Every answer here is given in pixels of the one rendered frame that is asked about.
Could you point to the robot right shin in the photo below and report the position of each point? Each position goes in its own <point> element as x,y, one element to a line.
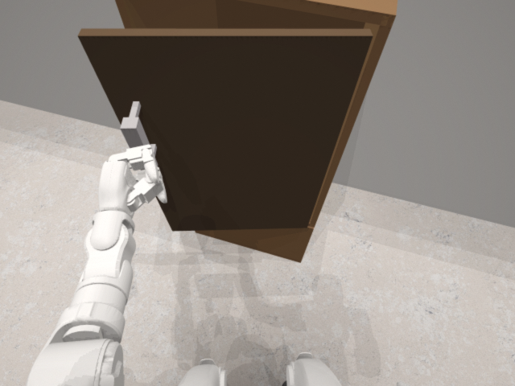
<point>304,355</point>

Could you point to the handle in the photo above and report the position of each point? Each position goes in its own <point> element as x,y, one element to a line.
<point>133,131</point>

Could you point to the robot left forearm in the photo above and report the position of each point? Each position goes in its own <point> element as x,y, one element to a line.
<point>98,304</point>

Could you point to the cupboard door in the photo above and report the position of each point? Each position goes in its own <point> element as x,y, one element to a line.
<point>245,120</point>

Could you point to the robot left upper arm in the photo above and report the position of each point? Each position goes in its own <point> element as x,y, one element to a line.
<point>95,362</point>

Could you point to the left robot hand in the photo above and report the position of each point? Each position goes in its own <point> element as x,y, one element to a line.
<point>117,181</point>

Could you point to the left robot thigh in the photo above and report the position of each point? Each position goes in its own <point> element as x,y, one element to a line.
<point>204,375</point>

